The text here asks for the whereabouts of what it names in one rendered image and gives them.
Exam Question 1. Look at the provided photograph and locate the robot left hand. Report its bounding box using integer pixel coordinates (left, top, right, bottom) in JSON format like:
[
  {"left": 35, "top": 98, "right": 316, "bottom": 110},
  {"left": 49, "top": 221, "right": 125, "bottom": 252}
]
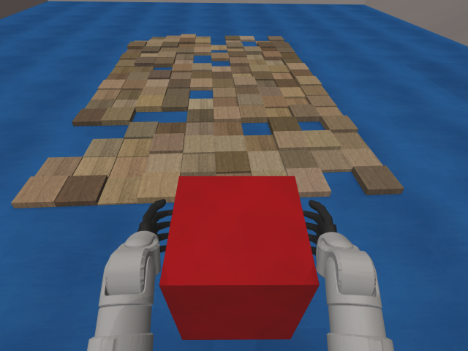
[{"left": 138, "top": 199, "right": 173, "bottom": 253}]

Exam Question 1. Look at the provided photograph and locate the robot right hand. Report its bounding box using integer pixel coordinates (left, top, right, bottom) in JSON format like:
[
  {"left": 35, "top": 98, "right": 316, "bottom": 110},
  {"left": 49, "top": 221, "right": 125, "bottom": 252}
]
[{"left": 303, "top": 200, "right": 337, "bottom": 255}]

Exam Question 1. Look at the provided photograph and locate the carton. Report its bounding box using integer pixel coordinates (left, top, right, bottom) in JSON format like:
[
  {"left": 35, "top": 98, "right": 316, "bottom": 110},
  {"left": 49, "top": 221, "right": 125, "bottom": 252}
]
[{"left": 159, "top": 176, "right": 320, "bottom": 340}]

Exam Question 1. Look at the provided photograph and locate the robot right forearm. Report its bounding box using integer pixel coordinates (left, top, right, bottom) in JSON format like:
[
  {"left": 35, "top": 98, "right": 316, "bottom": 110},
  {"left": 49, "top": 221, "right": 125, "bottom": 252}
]
[{"left": 316, "top": 232, "right": 394, "bottom": 351}]

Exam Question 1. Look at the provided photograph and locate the robot left forearm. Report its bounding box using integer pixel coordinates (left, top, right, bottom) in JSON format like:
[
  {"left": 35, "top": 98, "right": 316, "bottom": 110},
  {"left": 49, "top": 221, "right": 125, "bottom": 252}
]
[{"left": 87, "top": 231, "right": 161, "bottom": 351}]

